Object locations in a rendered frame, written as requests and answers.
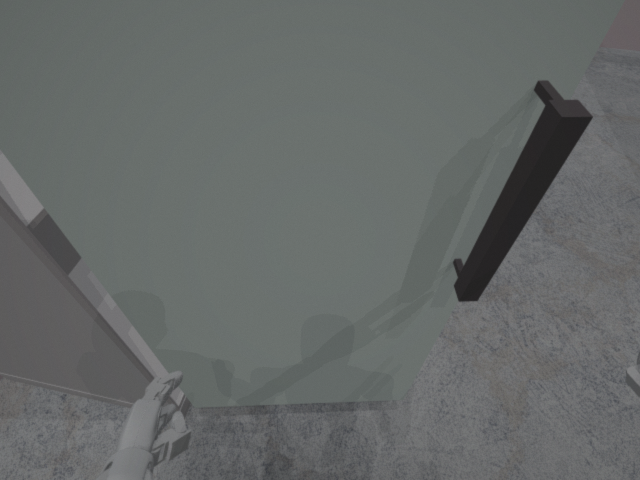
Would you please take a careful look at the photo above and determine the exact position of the handle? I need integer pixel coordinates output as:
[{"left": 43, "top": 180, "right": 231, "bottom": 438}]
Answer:
[{"left": 453, "top": 81, "right": 593, "bottom": 302}]

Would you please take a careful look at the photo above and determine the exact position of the robot left forearm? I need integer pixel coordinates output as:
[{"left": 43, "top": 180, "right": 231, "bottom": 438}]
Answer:
[{"left": 96, "top": 448, "right": 154, "bottom": 480}]

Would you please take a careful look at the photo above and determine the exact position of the fridge door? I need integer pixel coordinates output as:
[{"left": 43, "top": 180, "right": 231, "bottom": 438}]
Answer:
[{"left": 0, "top": 0, "right": 625, "bottom": 408}]

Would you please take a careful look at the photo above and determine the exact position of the robot left hand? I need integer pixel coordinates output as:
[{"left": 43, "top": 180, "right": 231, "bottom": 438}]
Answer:
[{"left": 115, "top": 371, "right": 191, "bottom": 467}]

